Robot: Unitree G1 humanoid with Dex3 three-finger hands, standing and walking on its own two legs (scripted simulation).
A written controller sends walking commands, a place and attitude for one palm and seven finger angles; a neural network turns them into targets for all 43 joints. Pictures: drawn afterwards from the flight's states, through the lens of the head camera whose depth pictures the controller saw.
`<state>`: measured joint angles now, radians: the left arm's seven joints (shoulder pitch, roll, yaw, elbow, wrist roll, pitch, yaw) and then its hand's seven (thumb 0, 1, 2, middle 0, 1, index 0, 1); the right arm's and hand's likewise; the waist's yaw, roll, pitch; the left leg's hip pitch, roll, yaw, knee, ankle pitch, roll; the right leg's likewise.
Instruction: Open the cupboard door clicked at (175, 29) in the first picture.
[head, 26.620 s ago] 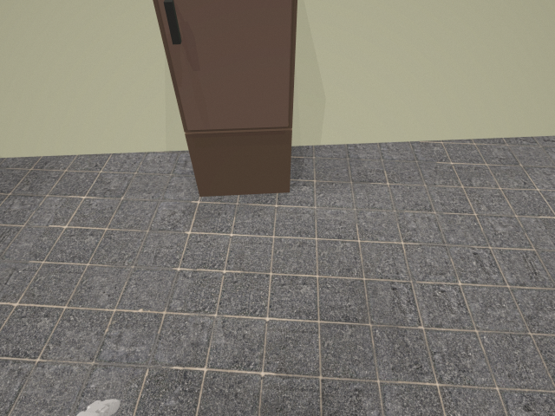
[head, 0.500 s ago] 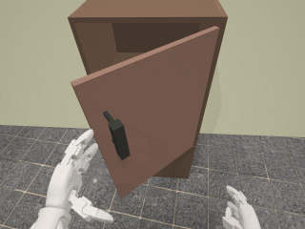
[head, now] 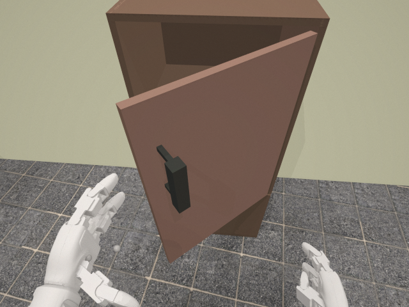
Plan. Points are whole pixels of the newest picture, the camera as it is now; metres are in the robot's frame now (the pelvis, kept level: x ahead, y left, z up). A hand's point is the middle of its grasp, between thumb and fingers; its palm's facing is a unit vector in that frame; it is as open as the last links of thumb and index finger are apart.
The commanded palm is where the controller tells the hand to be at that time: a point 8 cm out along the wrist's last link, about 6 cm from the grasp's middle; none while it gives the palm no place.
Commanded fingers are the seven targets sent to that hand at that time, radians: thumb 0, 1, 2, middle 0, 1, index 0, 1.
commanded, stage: draw the hand back to the body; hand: left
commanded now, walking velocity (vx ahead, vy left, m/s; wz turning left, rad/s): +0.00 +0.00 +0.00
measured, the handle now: (172, 178) +0.31 +0.10 +0.12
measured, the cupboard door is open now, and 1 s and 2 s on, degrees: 41 41 41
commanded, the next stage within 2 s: step back with the hand held close in 1.44 s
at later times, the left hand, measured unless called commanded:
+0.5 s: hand (72, 230) +0.19 +0.22 +0.14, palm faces +0.23 -0.93 -0.28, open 15.4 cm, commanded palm +0.15 +0.26 +0.16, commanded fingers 0.00 -0.05 0.50 -0.17 -0.30 -0.17 -0.30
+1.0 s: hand (48, 201) +0.21 +0.25 +0.18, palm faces +0.41 -0.82 -0.40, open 9.8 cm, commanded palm +0.16 +0.29 +0.19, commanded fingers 0.00 0.83 0.87 -0.20 -0.30 -0.20 -0.30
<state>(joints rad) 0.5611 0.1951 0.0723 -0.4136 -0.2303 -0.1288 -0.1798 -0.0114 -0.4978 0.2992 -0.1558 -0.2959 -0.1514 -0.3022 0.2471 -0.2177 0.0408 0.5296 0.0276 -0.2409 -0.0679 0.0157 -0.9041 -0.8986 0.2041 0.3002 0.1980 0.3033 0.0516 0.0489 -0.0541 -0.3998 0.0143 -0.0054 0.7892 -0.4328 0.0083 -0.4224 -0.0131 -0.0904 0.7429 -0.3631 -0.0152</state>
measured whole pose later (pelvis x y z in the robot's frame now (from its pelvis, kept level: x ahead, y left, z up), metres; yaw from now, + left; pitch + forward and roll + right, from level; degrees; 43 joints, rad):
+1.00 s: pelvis +0.02 +0.00 +0.03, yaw -2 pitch -4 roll -1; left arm 0.49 0.32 0.29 -0.41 -0.04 -0.08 0.12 0.01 0.49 0.72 -0.20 -0.30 -0.20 -0.30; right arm 0.19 -0.22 0.02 0.64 -0.01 -0.13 -0.08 0.01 -0.90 -0.90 0.20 0.30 0.20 0.30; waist 0.07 0.07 0.03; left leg -0.07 0.02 0.03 0.43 -0.30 0.01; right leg -0.11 0.00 -0.06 0.40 -0.22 -0.01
